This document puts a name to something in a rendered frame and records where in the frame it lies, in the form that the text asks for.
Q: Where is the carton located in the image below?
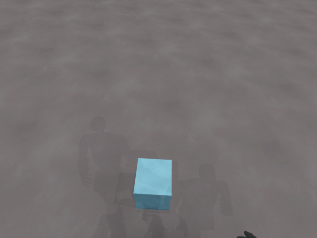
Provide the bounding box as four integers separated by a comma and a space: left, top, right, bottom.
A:
133, 158, 172, 210

